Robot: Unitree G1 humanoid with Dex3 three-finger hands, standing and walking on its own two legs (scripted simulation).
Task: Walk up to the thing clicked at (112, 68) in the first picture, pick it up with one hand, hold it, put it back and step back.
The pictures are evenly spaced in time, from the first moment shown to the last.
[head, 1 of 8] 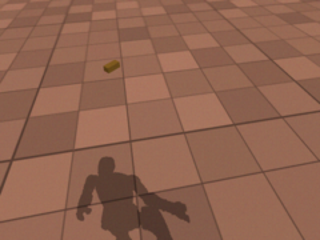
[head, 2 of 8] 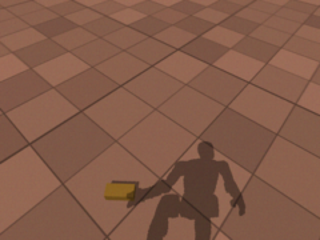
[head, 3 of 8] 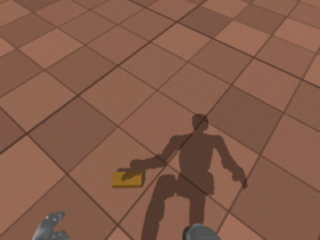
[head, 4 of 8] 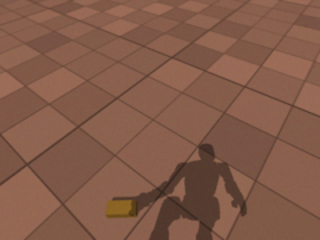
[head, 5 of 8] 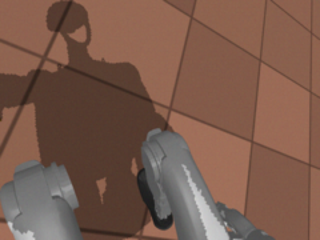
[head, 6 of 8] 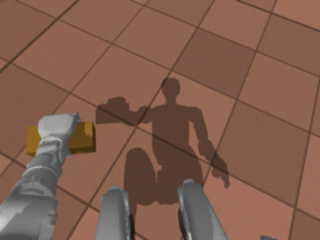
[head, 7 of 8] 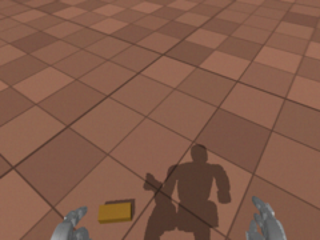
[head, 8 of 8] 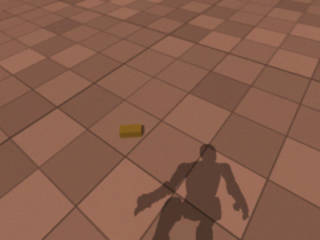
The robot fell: no
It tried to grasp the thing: yes
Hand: left
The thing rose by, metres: 0.68
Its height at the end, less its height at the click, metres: +0.00
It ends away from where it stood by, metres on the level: 0.02
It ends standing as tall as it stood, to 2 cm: yes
